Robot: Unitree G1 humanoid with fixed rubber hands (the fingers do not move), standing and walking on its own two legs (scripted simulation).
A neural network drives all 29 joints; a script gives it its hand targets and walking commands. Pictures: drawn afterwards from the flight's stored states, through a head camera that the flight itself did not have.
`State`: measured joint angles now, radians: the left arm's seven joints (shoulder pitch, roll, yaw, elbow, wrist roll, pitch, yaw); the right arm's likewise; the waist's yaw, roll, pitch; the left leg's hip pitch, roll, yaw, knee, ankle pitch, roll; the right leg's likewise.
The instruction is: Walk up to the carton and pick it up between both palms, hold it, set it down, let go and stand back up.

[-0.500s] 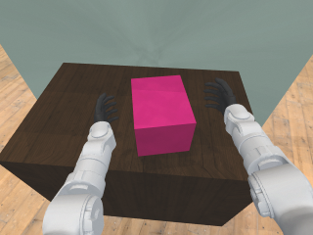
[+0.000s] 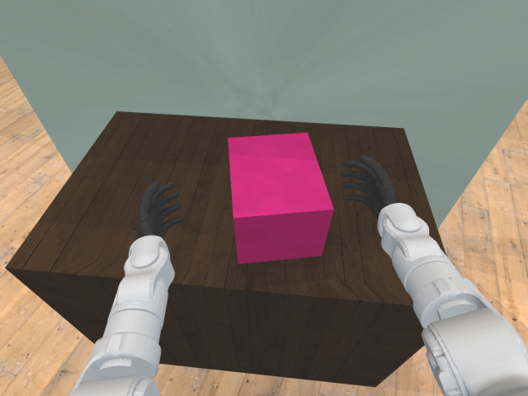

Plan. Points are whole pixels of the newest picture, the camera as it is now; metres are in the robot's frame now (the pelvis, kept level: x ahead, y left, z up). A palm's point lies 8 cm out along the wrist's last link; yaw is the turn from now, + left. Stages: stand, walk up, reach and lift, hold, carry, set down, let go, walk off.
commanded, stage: set down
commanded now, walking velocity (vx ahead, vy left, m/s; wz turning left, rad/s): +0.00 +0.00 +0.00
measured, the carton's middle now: (274, 195) +0.55 +0.04 -0.05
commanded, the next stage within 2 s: none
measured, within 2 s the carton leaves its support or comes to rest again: neither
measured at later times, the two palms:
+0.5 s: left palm (151, 270) +0.31 +0.21 +0.01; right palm (385, 252) +0.38 -0.16 +0.01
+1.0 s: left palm (146, 315) +0.24 +0.21 -0.01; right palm (404, 311) +0.30 -0.19 -0.03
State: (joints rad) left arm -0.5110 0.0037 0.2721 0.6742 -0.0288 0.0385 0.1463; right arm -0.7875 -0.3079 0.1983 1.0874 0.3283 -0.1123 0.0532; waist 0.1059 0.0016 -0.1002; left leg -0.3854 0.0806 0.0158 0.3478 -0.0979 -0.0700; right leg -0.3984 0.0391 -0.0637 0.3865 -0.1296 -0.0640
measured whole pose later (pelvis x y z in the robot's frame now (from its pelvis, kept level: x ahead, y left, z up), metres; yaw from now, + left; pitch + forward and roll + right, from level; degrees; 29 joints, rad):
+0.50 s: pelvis +0.02 +0.01 +0.00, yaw +0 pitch +9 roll +0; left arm -0.22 0.00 0.12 0.52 -0.03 -0.09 0.19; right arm -0.46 -0.31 0.16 0.97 0.33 -0.32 0.12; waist 0.11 0.00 -0.08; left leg -0.40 0.08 0.02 0.37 -0.13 -0.06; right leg -0.40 0.04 -0.06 0.39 -0.15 -0.06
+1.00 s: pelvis +0.02 +0.00 +0.00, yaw +0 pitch +6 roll +0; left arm 0.03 0.00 0.05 0.45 -0.03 -0.22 0.17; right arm -0.16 -0.31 0.15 0.91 0.33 -0.47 0.15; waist 0.11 0.00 -0.06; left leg -0.33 0.08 0.02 0.38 -0.15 -0.06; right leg -0.34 0.04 -0.06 0.41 -0.17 -0.06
